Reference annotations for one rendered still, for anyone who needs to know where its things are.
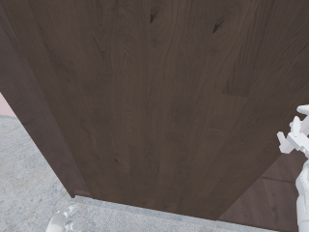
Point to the left robot hand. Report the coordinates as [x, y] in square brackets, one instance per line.
[59, 224]

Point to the handle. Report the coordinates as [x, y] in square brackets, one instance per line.
[286, 147]

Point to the wardrobe door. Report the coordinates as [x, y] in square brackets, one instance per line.
[169, 105]
[19, 71]

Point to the right robot forearm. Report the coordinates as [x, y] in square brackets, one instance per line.
[302, 203]

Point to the right robot hand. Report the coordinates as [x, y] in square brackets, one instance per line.
[299, 140]

